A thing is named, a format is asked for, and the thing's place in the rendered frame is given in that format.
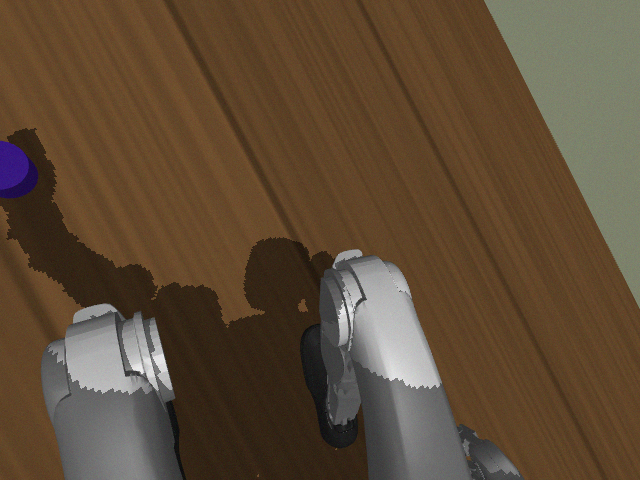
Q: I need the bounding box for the left robot foot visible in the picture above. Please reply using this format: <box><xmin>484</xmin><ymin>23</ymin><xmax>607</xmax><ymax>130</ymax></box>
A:
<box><xmin>166</xmin><ymin>400</ymin><xmax>186</xmax><ymax>480</ymax></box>

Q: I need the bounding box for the right robot hand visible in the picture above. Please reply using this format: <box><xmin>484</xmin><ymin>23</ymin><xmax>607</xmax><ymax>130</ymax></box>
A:
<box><xmin>457</xmin><ymin>424</ymin><xmax>525</xmax><ymax>480</ymax></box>

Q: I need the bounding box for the tin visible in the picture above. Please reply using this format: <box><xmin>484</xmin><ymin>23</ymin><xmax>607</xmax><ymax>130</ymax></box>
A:
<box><xmin>0</xmin><ymin>141</ymin><xmax>38</xmax><ymax>198</ymax></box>

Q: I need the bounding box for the right robot foot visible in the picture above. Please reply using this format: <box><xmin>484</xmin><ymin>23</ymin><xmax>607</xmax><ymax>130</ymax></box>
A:
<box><xmin>300</xmin><ymin>324</ymin><xmax>358</xmax><ymax>448</ymax></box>

